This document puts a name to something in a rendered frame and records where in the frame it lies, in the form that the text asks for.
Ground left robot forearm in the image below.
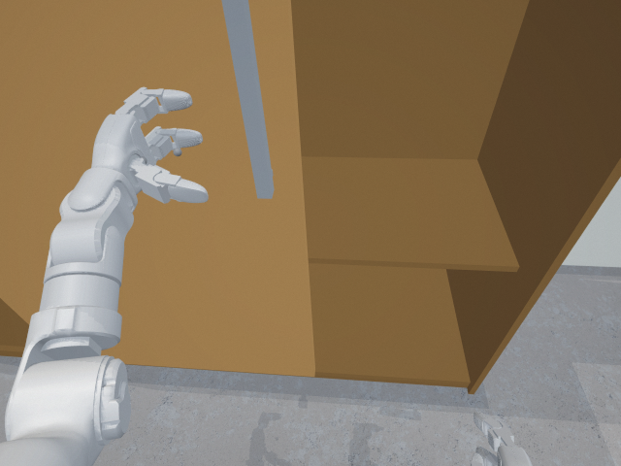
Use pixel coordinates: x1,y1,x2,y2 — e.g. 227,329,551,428
5,167,138,441

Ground handle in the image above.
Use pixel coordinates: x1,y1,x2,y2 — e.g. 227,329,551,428
221,0,275,199

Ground left robot hand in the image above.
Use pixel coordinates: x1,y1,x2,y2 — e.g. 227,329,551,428
91,87,209,204

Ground wardrobe door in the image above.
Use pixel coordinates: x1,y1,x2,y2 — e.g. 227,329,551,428
0,0,315,377
0,298,29,347

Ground right robot hand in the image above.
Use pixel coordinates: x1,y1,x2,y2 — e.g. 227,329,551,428
471,412,533,466

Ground robot left upper arm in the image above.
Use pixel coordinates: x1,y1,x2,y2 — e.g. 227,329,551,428
0,355,131,466

